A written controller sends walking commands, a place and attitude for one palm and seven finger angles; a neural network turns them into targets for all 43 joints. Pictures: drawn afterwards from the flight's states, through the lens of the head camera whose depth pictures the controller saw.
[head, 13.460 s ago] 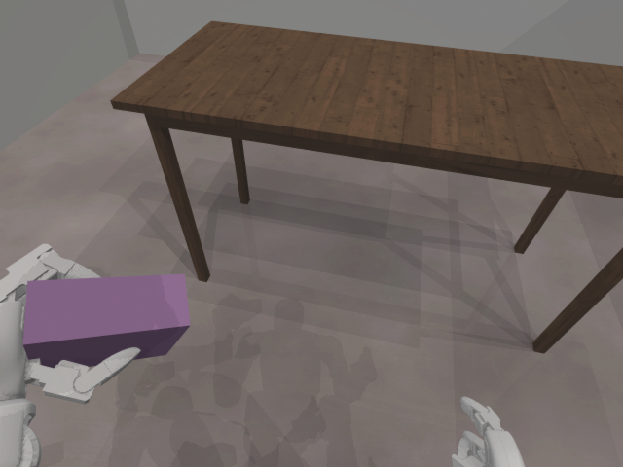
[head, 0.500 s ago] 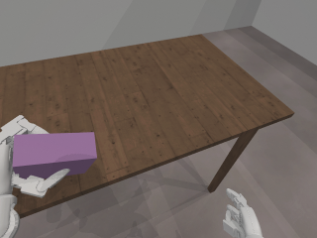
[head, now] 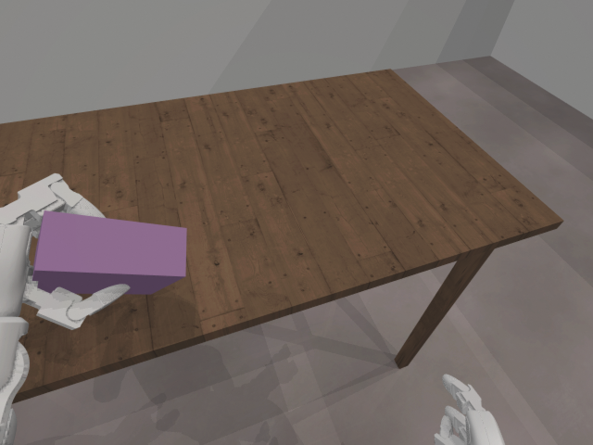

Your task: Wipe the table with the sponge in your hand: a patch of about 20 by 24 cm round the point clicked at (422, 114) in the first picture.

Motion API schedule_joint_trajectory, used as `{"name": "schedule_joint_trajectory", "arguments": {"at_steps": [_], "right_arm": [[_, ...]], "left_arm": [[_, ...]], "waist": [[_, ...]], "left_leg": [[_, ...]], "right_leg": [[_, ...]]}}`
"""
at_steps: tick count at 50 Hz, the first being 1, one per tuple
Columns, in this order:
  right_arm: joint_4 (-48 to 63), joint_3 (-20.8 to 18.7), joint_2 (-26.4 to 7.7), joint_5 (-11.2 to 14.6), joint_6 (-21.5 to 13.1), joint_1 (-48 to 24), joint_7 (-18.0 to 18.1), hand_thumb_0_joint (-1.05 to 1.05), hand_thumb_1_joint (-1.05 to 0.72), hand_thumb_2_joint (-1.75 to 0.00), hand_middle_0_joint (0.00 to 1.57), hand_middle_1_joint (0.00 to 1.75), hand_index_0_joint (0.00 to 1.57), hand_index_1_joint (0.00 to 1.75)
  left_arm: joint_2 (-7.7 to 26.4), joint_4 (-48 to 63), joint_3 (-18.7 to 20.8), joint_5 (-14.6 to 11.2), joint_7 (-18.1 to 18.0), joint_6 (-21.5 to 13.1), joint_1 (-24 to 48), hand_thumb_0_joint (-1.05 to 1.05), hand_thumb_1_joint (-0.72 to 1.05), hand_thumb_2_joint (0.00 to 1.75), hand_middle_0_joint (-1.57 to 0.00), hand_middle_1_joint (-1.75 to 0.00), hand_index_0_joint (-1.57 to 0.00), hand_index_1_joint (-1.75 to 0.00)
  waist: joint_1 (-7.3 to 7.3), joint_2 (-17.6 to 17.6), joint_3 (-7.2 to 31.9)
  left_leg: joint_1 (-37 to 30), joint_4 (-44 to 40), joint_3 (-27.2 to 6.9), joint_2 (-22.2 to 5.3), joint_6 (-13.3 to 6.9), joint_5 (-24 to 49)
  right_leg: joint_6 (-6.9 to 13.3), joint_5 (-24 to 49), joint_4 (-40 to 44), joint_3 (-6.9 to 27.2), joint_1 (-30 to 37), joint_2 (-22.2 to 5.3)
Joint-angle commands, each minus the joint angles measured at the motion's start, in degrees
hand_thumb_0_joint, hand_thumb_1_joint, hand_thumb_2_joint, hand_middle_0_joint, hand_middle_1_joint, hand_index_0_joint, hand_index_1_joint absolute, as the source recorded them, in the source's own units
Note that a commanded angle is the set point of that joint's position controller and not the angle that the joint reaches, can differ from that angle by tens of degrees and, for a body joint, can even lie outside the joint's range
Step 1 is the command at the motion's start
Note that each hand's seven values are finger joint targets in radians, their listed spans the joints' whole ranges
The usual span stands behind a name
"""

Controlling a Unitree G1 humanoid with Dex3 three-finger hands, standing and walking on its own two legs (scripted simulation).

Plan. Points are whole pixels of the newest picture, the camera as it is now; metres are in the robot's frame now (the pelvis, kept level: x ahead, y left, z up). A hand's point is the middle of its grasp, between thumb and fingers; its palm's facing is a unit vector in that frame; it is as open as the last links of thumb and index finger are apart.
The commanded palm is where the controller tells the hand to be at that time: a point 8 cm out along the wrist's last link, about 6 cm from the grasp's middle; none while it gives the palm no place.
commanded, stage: turn the palm down, sponge in hand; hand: left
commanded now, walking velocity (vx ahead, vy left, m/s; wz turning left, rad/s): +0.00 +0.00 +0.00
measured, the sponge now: (129, 261) +0.25 +0.22 +0.15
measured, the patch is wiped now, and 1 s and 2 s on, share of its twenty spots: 0.00 0.00 0.00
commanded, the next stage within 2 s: none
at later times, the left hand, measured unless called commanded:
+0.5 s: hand (71, 280) +0.22 +0.25 +0.17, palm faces +0.41 -0.58 -0.70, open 9.5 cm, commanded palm +0.18 +0.27 +0.21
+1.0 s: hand (98, 262) +0.23 +0.23 +0.18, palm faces +0.29 -0.39 -0.88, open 9.5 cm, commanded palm +0.20 +0.25 +0.24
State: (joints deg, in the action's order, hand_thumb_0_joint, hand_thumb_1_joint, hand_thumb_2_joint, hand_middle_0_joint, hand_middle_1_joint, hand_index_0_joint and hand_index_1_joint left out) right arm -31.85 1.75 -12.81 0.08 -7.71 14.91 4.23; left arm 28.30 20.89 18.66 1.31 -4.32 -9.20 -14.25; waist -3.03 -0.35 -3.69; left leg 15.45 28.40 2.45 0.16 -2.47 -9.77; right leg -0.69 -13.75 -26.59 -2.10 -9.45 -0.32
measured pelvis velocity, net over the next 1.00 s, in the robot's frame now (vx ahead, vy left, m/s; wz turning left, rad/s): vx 0.02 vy -0.04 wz -0.01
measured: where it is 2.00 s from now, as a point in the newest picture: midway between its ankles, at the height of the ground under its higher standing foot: outside the picture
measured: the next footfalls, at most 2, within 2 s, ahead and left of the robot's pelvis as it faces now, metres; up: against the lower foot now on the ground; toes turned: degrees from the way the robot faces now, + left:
none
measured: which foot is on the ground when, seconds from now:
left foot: down 0.00-1.00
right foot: down 0.00-1.00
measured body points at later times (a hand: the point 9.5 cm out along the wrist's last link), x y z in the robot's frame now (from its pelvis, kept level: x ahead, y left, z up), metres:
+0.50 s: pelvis +0.00 -0.04 -0.01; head -0.02 -0.07 +0.44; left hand +0.19 +0.28 +0.21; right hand +0.24 -0.23 -0.08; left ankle +0.06 +0.09 -0.74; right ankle +0.01 -0.13 -0.74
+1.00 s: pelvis +0.02 -0.04 -0.01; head +0.00 -0.08 +0.44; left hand +0.21 +0.25 +0.23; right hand +0.24 -0.27 -0.08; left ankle +0.06 +0.09 -0.74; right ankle +0.01 -0.13 -0.74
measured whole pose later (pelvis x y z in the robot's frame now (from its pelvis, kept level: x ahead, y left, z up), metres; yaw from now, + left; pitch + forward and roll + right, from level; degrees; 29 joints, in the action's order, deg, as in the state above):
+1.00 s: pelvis +0.02 -0.04 -0.01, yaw +0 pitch -4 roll +0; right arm -33.5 0.9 -16.3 2.5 0.5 7.6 7.7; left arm 36.8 29.5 13.3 20.1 -0.4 17.1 -18.0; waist -5.8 -5.5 0.4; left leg 14.5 31.2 1.7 -1.2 0.4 -13.2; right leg 2.2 -19.1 -32.4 -2.6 -9.9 1.0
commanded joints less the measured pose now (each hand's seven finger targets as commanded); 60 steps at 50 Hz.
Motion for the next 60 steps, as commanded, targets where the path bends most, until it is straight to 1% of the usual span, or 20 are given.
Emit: {"name": "schedule_joint_trajectory", "arguments": {"at_steps": [1,2,5,8,10,12,13,15,21,26,32,33,38,43,47,48,52,53,57,60], "right_arm": [[6.1,-3.9,-10.0,-0.7,-3.5,-9.6,-2.4,0.0,-0.9,-0.9,0.2,0.3,0.2,0.3],[6.2,-2.2,-8.7,0.5,-3.3,-12.9,-3.0,0.0,-0.9,-0.9,0.2,0.3,0.2,0.3],[7.8,-1.2,-8.6,0.7,-1.5,-16.1,-3.4,0.0,-0.9,-0.9,0.2,0.3,0.2,0.3],[9.6,-1.1,-7.6,-0.5,-0.2,-17.7,-2.4,0.0,-0.9,-0.9,0.2,0.3,0.2,0.3],[8.5,-1.1,-6.7,-1.0,0.2,-16.9,-1.4,0.0,-0.9,-0.9,0.2,0.3,0.2,0.3],[7.6,-1.1,-6.4,-0.8,0.5,-16.8,-0.7,0.0,-0.9,-0.9,0.2,0.3,0.2,0.3],[7.5,-1.0,-5.7,-1.1,0.7,-16.6,-0.5,0.0,-0.9,-0.9,0.2,0.3,0.2,0.3],[5.3,-1.5,-6.3,-0.9,1.5,-16.1,0.1,0.0,-0.9,-0.9,0.2,0.3,0.2,0.3],[6.3,-0.6,-7.2,0.4,3.3,-19.2,2.4,0.0,-0.9,-0.9,0.2,0.3,0.2,0.3],[7.8,-1.0,-6.9,0.5,3.0,-18.2,3.1,0.0,-0.9,-0.9,0.2,0.3,0.2,0.3],[7.4,-2.0,-7.0,1.0,3.1,-16.8,2.7,0.0,-0.9,-0.9,0.2,0.3,0.2,0.3],[7.6,-2.0,-6.8,1.1,3.5,-16.2,2.5,0.0,-0.9,-0.9,0.2,0.3,0.2,0.3],[8.7,-2.3,-7.7,1.7,4.4,-16.6,2.8,0.0,-0.9,-0.9,0.2,0.3,0.2,0.3],[9.5,-1.9,-7.8,2.2,4.1,-17.6,3.6,0.0,-0.9,-0.9,0.2,0.3,0.2,0.3],[9.3,-1.7,-7.9,2.3,4.3,-19.9,3.5,0.0,-0.9,-0.9,0.2,0.3,0.2,0.3],[9.5,-1.4,-7.5,2.0,4.5,-19.2,3.4,0.0,-0.9,-0.9,0.2,0.3,0.2,0.3],[8.3,-1.0,-8.0,2.7,5.5,-22.4,3.0,0.0,-0.9,-0.9,0.2,0.3,0.2,0.3],[8.6,-0.7,-7.8,2.8,5.8,-22.1,3.1,0.0,-0.9,-0.9,0.2,0.3,0.2,0.3],[8.2,0.3,-7.8,3.5,6.2,-26.7,3.2,0.0,-0.9,-0.9,0.2,0.3,0.2,0.3],[8.1,0.5,-8.0,3.1,6.4,-26.1,3.5,0.0,-0.9,-0.9,0.2,0.3,0.2,0.3]], "left_arm": [[6.5,5.0,8.5,-5.2,2.7,8.0,6.7,0.0,0.1,1.3,-1.2,-1.6,-1.2,-1.6],[-0.6,3.4,2.7,-6.1,3.9,11.5,0.0,0.0,0.1,1.3,-1.2,-1.6,-1.2,-1.6],[3.9,12.8,-0.4,0.7,3.8,14.2,1.1,0.0,0.1,1.3,-1.2,-1.6,-1.2,-1.6],[12.9,23.6,6.3,4.9,0.0,11.6,6.5,0.0,0.1,1.3,-1.2,-1.6,-1.2,-1.6],[13.4,21.8,9.3,4.8,-2.4,9.0,4.0,0.0,0.1,1.3,-1.2,-1.6,-1.2,-1.6],[17.2,23.3,12.3,5.6,-5.0,7.2,7.9,0.0,0.1,1.3,-1.2,-1.6,-1.2,-1.6],[13.8,21.4,9.1,6.0,-5.9,7.2,9.7,0.0,0.1,1.3,-1.2,-1.6,-1.2,-1.6],[12.8,14.6,7.9,6.6,-6.4,8.8,9.4,0.0,0.1,1.3,-1.2,-1.6,-1.2,-1.6],[15.5,10.7,2.5,9.0,0.1,18.2,14.1,0.0,0.1,1.3,-1.2,-1.6,-1.2,-1.6],[18.5,16.0,5.2,10.3,4.5,16.9,10.1,0.0,0.1,1.3,-1.2,-1.6,-1.2,-1.6],[24.1,14.1,13.7,11.1,1.4,16.1,4.0,0.0,0.1,1.3,-1.2,-1.6,-1.2,-1.6],[20.9,14.4,10.7,11.5,0.9,16.8,5.1,0.0,0.1,1.3,-1.2,-1.6,-1.2,-1.6],[21.6,15.3,9.0,14.1,0.6,21.1,3.4,0.0,0.1,1.3,-1.2,-1.6,-1.2,-1.6],[21.8,18.7,5.4,17.7,2.0,22.7,6.5,0.0,0.1,1.3,-1.2,-1.6,-1.2,-1.6],[25.8,20.2,8.2,20.8,1.1,24.1,6.6,0.0,0.1,1.3,-1.2,-1.6,-1.2,-1.6],[23.2,20.3,5.7,21.3,0.8,24.7,8.0,0.0,0.1,1.3,-1.2,-1.6,-1.2,-1.6],[25.5,15.2,7.0,23.5,0.5,29.0,9.4,0.0,0.1,1.3,-1.2,-1.6,-1.2,-1.6],[22.6,15.5,3.3,23.9,1.0,29.9,11.7,0.0,0.1,1.3,-1.2,-1.6,-1.2,-1.6],[24.1,13.6,0.9,27.3,3.7,33.5,16.1,0.0,0.1,1.3,-1.2,-1.6,-1.2,-1.6],[22.7,13.6,-3.6,30.1,6.2,34.0,18.8,0.0,0.1,1.3,-1.2,-1.6,-1.2,-1.6]], "waist": [[-2.36,-4.9,17.9],[-2.44,-6.2,13.0],[-0.82,-5.2,4.4],[-0.94,-5.2,9.6],[-0.8,-2.5,9.7],[-0.98,-4.7,10.2],[-0.65,-5.6,10.0],[-0.03,-6.2,7.3],[-0.41,-4.0,6.6],[-1.69,-1.1,9.1],[-3.73,-2.8,10.8],[-3.05,-4.1,11.0],[-2.89,-2.8,11.6],[-2.54,-2.6,11.9],[-4.06,-5.1,12.4],[-3.53,-4.6,13.1],[-4.57,-3.9,10.6],[-3.66,-4.1,10.7],[-4.42,-4.5,9.8],[-3.61,-3.7,10.4]], "left_leg": [[-15.5,-5.5,-2.9,-2.2,4.5,12.7],[-13.2,-6.1,-2.4,-2.4,4.5,8.3],[-5.4,-8.7,-3.1,-2.1,2.3,-7.3],[-4.3,-8.5,-3.9,-1.4,1.9,-13.1],[-5.0,-6.5,-3.6,-1.4,1.8,-12.5],[-5.2,-5.7,-3.4,-1.1,1.9,-14.4],[-4.6,-5.2,-3.4,-0.7,1.9,-14.5],[-4.6,-4.3,-3.0,-0.8,1.8,-13.9],[-5.9,-2.2,-0.9,0.0,1.0,-7.5],[-8.0,-0.3,-0.9,-0.4,0.6,0.9],[-6.8,1.6,-0.4,-0.2,1.0,6.7],[-6.3,1.7,-0.1,-0.3,1.1,7.6],[-5.8,2.6,-0.1,-0.4,0.7,9.2],[-7.1,1.7,-0.4,-0.4,0.3,8.9],[-8.2,0.6,-0.9,-0.1,0.7,9.7],[-7.5,0.3,-1.0,-0.3,0.7,9.5],[-7.0,-2.0,-1.8,-0.4,1.3,7.5],[-6.9,-2.3,-1.5,-0.7,1.2,6.8],[-8.0,-4.7,-2.2,-0.3,1.4,4.2],[-8.9,-5.7,-2.5,-0.3,1.0,3.6]], "right_leg": [[3.0,8.3,1.8,-3.3,-2.4,2.4],[2.8,7.2,2.2,-3.6,-3.5,2.5],[2.4,0.4,1.6,-3.8,-6.5,1.5],[2.2,-5.6,0.2,-2.9,-6.4,1.6],[1.8,-7.1,0.1,-2.9,-7.9,1.8],[1.8,-8.9,0.5,-2.2,-8.7,1.9],[1.8,-9.3,0.9,-2.1,-8.9,1.4],[1.7,-9.0,2.1,-1.4,-9.3,1.0],[1.4,-10.3,5.9,2.2,-7.9,-0.7],[1.1,-2.3,4.9,2.4,-6.1,-0.8],[1.1,7.8,3.0,3.7,-2.7,-1.1],[1.1,9.5,2.3,2.8,-2.7,-1.3],[0.6,14.1,0.8,3.4,-2.4,-1.7],[0.7,11.6,1.0,2.5,-3.9,-0.8],[1.7,10.7,1.4,3.4,-2.7,-0.2],[1.4,10.3,1.3,2.3,-2.5,-0.6],[2.1,6.9,2.9,3.4,-2.0,0.1],[1.8,6.1,3.1,2.5,-2.2,-0.2],[2.5,1.8,4.8,3.6,-1.9,0.4],[2.2,1.1,5.5,2.7,-1.7,0.2]]}}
